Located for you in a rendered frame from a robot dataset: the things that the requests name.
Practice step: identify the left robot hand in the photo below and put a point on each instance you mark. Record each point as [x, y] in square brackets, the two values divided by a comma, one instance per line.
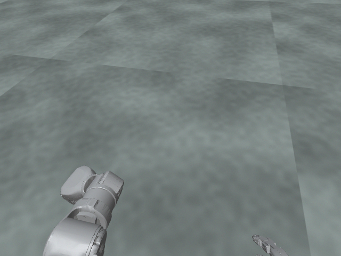
[71, 189]

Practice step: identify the left robot arm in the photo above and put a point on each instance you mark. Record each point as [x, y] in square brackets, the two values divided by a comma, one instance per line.
[82, 232]

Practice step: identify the right robot hand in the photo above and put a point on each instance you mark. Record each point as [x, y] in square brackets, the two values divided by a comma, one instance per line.
[269, 246]

